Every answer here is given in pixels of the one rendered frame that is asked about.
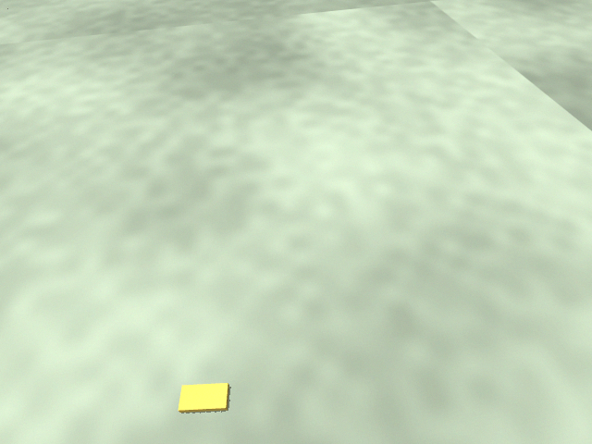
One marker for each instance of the small box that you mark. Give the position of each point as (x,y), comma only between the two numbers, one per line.
(203,398)

